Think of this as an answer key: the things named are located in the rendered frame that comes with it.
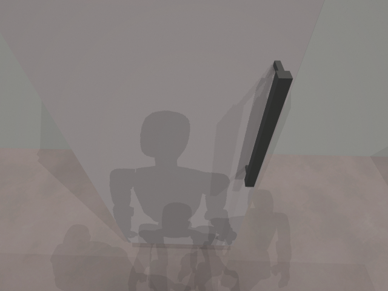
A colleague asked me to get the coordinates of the handle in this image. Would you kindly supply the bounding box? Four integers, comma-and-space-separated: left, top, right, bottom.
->
244, 61, 293, 187

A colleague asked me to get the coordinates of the fridge door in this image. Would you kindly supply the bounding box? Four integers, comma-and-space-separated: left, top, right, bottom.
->
0, 0, 324, 246

